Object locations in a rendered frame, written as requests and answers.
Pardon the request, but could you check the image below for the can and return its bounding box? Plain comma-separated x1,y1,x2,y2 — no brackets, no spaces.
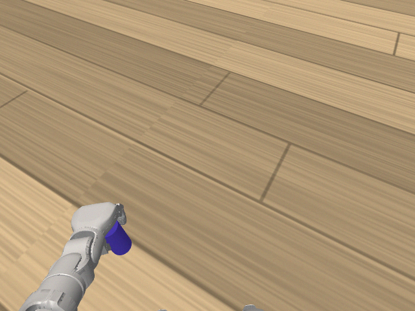
105,221,132,255

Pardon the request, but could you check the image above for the left robot hand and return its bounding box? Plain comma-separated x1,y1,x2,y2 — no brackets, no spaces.
71,202,126,255

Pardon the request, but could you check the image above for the left robot arm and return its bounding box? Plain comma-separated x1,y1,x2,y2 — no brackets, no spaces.
18,227,105,311

